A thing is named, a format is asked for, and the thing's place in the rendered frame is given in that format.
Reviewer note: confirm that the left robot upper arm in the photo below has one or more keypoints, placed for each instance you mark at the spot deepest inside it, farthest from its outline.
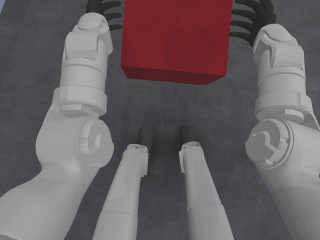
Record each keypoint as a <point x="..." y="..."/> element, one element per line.
<point x="70" y="151"/>

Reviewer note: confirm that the robot right hand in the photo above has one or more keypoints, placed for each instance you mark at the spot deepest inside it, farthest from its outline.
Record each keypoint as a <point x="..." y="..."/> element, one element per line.
<point x="264" y="16"/>

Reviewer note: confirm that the robot right forearm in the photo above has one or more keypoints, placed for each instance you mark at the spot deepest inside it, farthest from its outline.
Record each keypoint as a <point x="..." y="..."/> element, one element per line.
<point x="281" y="78"/>

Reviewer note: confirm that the right robot shin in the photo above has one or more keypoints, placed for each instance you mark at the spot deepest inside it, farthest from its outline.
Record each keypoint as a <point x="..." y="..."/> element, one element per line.
<point x="190" y="144"/>

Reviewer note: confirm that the carton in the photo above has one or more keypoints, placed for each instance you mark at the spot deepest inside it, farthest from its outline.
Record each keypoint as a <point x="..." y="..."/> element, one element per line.
<point x="179" y="41"/>

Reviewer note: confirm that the robot left forearm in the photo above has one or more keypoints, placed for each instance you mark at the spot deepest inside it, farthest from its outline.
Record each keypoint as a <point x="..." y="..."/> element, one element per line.
<point x="81" y="91"/>

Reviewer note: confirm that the left robot shin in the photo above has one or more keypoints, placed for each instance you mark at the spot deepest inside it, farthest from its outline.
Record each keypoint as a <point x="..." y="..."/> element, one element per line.
<point x="133" y="146"/>

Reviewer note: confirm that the robot left hand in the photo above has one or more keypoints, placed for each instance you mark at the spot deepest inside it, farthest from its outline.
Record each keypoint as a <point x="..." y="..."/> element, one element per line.
<point x="96" y="6"/>

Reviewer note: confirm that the robot shin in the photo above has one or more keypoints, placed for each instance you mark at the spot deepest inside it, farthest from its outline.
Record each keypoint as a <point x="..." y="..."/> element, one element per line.
<point x="133" y="146"/>
<point x="190" y="144"/>

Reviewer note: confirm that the right robot upper arm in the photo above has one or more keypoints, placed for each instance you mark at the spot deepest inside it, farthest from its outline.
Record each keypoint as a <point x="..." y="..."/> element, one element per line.
<point x="287" y="157"/>

